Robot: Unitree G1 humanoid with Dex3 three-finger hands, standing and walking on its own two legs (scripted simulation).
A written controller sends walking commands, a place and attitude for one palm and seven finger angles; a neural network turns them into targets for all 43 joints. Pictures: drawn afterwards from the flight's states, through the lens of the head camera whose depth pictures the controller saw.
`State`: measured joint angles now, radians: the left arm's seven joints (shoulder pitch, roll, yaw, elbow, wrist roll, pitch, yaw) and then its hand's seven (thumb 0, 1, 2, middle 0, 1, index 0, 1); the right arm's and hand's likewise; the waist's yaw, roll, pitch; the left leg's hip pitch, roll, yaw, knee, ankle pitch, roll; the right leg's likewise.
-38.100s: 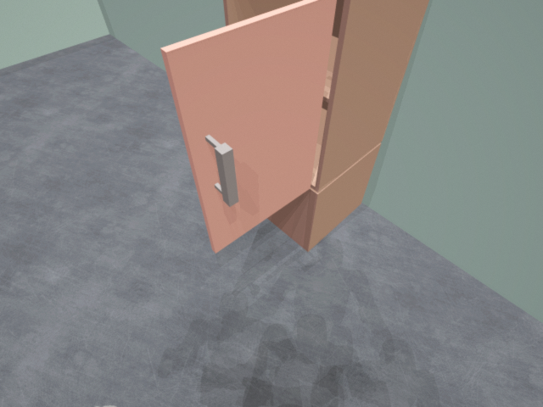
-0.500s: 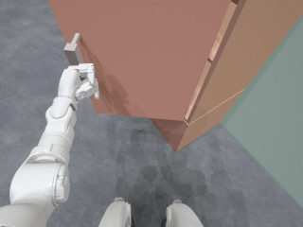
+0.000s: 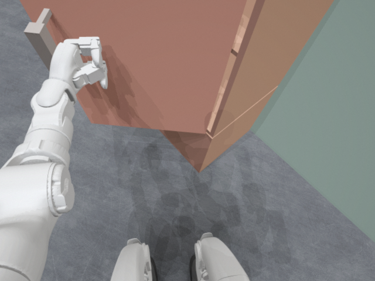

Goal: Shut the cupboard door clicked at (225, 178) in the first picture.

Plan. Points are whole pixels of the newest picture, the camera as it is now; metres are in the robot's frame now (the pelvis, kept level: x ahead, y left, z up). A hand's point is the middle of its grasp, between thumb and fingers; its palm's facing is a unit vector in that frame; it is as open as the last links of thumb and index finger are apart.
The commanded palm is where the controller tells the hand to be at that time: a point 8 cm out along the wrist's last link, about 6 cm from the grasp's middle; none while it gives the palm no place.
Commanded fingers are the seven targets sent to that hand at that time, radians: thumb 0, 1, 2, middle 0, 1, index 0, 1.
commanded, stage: push the door shut along its arc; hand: left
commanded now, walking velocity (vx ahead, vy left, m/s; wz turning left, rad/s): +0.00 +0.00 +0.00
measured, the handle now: (58, 54) +0.58 +0.21 +0.09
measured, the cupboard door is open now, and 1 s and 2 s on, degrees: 45 30 29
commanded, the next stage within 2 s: pull the fist back off the door in 0.74 s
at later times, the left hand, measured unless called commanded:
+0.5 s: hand (110, 54) +0.57 +0.10 +0.10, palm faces -0.32 -0.95 -0.03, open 3.0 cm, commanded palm +0.59 +0.12 +0.09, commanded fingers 0.00 0.90 0.90 -1.30 -1.50 -1.30 -1.50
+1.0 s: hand (121, 37) +0.61 +0.08 +0.10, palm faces +0.03 -1.00 +0.09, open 3.0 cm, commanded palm +0.60 +0.09 +0.09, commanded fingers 0.00 0.90 0.90 -1.30 -1.50 -1.30 -1.50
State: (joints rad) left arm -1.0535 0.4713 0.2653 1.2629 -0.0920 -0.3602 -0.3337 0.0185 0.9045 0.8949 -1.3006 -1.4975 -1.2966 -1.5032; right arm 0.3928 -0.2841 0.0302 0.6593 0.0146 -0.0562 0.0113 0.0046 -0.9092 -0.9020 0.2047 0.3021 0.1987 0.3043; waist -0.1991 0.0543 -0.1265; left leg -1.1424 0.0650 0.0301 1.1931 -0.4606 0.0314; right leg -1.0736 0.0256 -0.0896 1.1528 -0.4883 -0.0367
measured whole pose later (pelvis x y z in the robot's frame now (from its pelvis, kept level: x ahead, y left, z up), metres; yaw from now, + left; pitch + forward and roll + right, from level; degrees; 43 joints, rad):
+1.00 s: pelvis +0.00 +0.00 -0.03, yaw -1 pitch +31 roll -5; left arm -1.44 0.45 0.33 1.37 0.02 -0.21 0.08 0.01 0.83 0.94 -1.30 -1.50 -1.30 -1.50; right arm 0.44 -0.26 0.04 0.68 -0.09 -0.12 0.06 0.00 -0.91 -0.90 0.20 0.30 0.20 0.30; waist -0.28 0.06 -0.13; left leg -1.37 0.07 0.00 1.30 -0.48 0.04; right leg -1.28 0.03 -0.12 1.24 -0.50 -0.03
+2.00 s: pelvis +0.03 -0.03 +0.03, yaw +1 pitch +18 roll +1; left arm -0.73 0.15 0.20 0.96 -0.04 -0.44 0.12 0.02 0.90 0.89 -1.30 -1.50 -1.30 -1.50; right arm 0.32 -0.23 -0.03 0.63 -0.02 0.04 0.06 0.00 -0.91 -0.90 0.20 0.30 0.20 0.30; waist -0.10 0.04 -0.14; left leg -0.88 0.05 0.05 1.00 -0.44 -0.01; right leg -0.86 0.02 -0.06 1.03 -0.50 -0.07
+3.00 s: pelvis +0.05 +0.01 +0.11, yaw +2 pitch -4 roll +0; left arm 0.42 0.35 0.28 -0.35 -0.08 0.01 0.09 0.02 0.90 0.89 -0.50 -0.61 -0.49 -0.62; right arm 0.19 -0.22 0.05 0.61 0.03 -0.02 -0.05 0.01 -0.91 -0.90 0.21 0.30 0.20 0.30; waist 0.06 0.08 0.00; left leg -0.11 -0.02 0.05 0.40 -0.23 0.04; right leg -0.05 -0.01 -0.06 0.38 -0.26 0.00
